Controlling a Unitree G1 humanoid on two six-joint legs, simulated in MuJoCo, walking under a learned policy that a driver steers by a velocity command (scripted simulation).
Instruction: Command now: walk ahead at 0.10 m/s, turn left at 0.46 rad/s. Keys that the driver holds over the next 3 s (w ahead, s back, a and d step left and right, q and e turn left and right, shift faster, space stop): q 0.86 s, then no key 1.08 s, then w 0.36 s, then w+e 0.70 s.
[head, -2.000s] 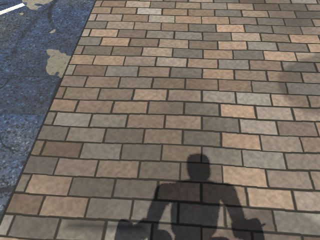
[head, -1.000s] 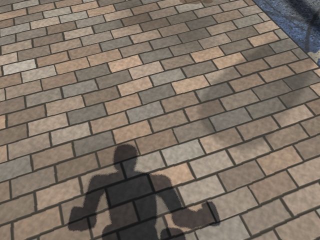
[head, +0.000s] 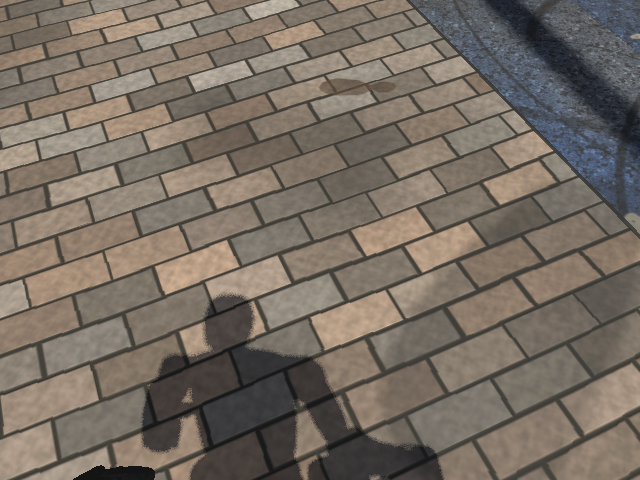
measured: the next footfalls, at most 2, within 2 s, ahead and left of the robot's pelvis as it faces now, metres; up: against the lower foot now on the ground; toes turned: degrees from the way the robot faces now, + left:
left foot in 0.24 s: +0.07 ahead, +0.14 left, +0.00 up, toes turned +11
right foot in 0.70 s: +0.15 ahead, -0.08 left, +0.00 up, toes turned +30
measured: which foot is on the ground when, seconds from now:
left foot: up 0.00-0.22, down 0.24-0.70, up 0.72-1.00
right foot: down 0.00-0.24, up 0.26-0.68, down 0.70-1.00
